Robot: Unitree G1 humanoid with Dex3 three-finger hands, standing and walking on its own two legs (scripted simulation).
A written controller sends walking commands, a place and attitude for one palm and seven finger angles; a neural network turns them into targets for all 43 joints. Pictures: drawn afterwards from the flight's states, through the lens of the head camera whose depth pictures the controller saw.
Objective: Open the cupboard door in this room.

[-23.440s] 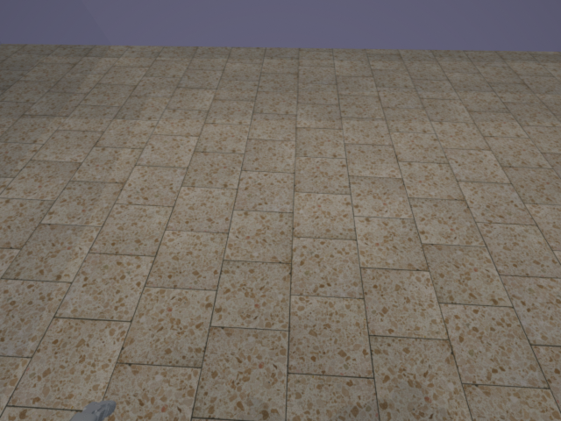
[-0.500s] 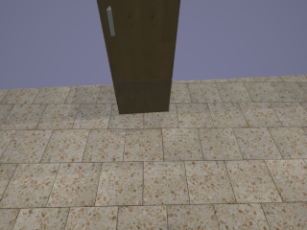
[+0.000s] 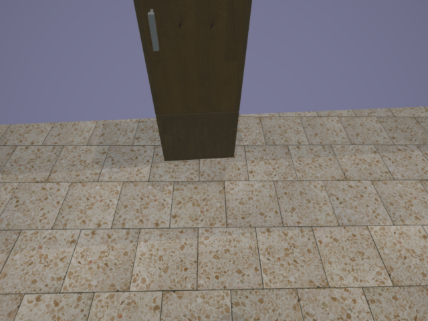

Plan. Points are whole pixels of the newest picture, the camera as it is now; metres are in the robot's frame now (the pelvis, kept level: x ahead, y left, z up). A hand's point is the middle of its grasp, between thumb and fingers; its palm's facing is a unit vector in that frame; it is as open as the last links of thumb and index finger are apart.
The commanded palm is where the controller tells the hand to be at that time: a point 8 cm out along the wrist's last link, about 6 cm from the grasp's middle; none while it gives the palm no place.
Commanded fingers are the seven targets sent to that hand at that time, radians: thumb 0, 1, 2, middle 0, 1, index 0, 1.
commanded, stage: look at it before walking up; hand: left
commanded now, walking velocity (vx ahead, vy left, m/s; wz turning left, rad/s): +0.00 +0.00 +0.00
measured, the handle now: (154, 30) +1.07 +0.30 +0.05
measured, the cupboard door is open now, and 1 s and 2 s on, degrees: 0 0 0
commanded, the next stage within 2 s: walk to a spot facing it in 0.40 s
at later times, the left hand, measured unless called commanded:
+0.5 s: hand out of the picture -0.01 +0.17 -0.18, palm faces +0.03 -0.98 -0.19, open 7.4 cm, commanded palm none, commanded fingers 0.00 0.90 0.90 -0.20 -0.30 -0.20 -0.30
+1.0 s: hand out of the picture +0.03 +0.13 -0.17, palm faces +0.12 -0.97 -0.19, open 7.4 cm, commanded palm none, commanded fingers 0.00 0.90 0.90 -0.20 -0.30 -0.20 -0.30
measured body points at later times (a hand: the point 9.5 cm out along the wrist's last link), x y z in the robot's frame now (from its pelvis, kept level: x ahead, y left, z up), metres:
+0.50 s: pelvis -0.01 +0.00 +0.00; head +0.00 +0.00 +0.45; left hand -0.01 +0.23 -0.16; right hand -0.02 -0.22 -0.16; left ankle -0.06 +0.11 -0.74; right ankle +0.00 -0.11 -0.74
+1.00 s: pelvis +0.09 -0.03 -0.01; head +0.11 -0.05 +0.44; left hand +0.03 +0.18 -0.15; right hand +0.06 -0.25 -0.18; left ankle +0.03 +0.10 -0.65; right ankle +0.01 -0.11 -0.74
